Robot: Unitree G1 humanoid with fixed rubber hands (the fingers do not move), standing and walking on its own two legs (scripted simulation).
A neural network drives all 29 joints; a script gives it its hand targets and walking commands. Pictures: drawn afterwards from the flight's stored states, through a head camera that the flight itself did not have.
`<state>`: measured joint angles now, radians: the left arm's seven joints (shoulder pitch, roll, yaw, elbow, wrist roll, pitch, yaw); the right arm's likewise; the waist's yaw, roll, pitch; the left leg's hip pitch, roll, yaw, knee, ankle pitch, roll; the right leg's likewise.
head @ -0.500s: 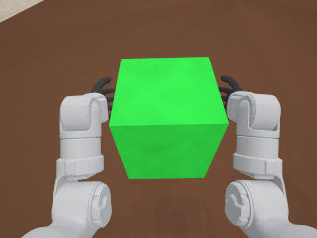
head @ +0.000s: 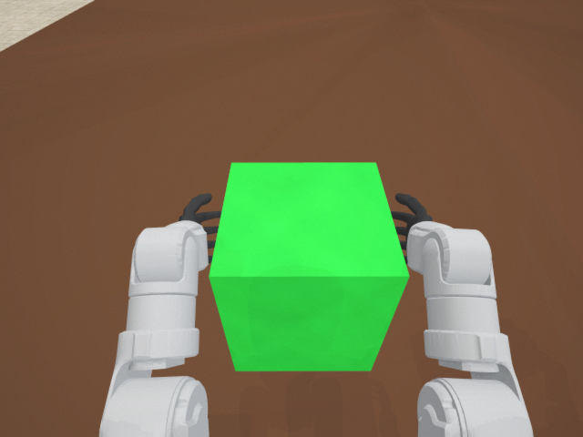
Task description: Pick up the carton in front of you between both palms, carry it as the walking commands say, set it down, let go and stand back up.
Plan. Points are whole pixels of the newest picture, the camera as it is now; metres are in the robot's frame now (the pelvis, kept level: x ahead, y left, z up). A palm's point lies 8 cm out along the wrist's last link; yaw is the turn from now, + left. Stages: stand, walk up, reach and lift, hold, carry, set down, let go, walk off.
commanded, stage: carry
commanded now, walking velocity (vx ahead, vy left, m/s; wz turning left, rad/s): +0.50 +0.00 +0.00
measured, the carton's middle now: (303, 270) +0.36 -0.01 +0.04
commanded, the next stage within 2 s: none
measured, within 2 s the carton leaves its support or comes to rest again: neither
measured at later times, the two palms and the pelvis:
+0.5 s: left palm (201, 157) +0.57 +0.17 +0.10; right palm (367, 152) +0.57 -0.13 +0.10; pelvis +0.30 +0.02 +0.01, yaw -2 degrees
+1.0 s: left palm (223, 122) +0.68 +0.14 +0.11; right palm (372, 120) +0.67 -0.15 +0.10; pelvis +0.42 +0.00 +0.01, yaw -1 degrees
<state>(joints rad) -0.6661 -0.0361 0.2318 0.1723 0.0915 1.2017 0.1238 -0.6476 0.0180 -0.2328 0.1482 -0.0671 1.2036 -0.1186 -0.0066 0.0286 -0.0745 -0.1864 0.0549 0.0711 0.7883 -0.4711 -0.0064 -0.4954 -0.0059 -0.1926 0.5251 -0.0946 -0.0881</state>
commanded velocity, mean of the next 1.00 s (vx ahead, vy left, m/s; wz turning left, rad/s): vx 0.11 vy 0.00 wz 0.00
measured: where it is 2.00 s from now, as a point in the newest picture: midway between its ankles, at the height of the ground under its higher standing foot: (299, 408)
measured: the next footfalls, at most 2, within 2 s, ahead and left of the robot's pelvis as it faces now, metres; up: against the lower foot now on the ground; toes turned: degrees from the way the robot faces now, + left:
left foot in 0.40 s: +0.43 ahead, +0.11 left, +0.00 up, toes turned -5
right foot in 0.66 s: +0.43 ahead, -0.10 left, +0.00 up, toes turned +2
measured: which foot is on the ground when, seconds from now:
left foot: up 0.00-0.38, down 0.40-1.00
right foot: down 0.00-0.42, up 0.44-0.64, down 0.66-1.00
